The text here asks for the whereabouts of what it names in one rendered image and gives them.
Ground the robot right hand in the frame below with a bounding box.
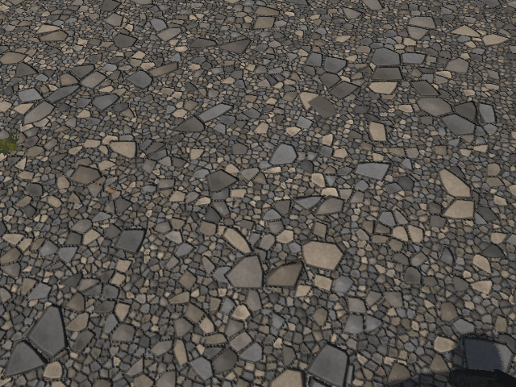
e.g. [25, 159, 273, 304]
[449, 369, 516, 387]

